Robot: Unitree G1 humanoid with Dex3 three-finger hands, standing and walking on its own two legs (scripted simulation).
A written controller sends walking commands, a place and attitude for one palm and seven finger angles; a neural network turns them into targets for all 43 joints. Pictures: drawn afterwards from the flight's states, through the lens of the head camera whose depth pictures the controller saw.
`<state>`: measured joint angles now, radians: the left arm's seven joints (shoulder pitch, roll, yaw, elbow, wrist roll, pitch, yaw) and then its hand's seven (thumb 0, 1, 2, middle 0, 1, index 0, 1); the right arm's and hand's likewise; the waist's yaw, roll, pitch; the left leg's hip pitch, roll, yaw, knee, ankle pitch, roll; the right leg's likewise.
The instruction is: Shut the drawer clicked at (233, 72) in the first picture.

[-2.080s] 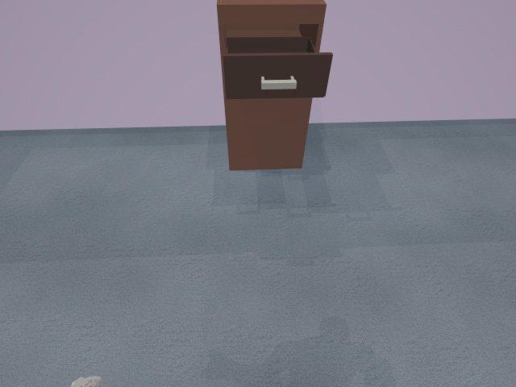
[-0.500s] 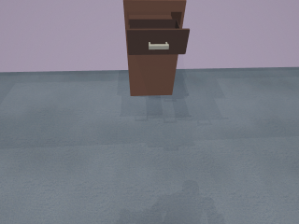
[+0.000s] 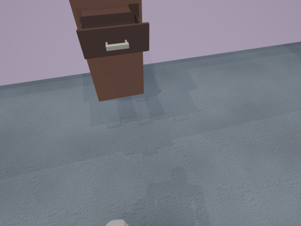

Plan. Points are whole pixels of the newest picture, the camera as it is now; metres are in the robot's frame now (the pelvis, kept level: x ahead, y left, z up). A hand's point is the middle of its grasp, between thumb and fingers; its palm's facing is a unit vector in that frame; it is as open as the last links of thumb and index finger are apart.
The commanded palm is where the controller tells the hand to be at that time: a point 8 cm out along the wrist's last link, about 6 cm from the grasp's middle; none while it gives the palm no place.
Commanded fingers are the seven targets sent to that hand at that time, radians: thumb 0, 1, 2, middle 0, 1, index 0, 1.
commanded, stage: walk to a spot facing it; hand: left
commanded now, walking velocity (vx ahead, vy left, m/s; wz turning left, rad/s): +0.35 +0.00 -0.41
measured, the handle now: (116, 44) +0.97 +0.27 -0.04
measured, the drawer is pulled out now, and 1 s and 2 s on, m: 0.29 0.29 0.29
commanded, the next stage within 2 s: turn to face it in 1.02 s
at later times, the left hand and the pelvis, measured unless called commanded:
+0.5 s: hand (83, 182) +0.27 +0.26 -0.16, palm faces -0.16 -0.97 -0.17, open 7.4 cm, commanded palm none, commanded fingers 0.00 0.90 0.90 -0.20 -0.30 -0.20 -0.30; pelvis +0.20 +0.07 +0.02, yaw -15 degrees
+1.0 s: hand (154, 115) +0.58 +0.04 -0.15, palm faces -0.53 -0.82 -0.19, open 7.4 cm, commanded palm none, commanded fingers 0.00 0.90 0.90 -0.20 -0.30 -0.20 -0.30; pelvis +0.37 -0.05 -0.01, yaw -31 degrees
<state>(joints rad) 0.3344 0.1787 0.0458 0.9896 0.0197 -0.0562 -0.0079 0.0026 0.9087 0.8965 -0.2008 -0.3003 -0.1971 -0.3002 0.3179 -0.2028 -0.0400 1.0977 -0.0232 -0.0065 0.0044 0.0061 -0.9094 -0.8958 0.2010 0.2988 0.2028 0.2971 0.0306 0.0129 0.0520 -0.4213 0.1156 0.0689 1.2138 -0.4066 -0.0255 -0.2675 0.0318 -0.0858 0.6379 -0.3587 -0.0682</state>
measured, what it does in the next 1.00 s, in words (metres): walks ahead, turning right: left foot, then right foot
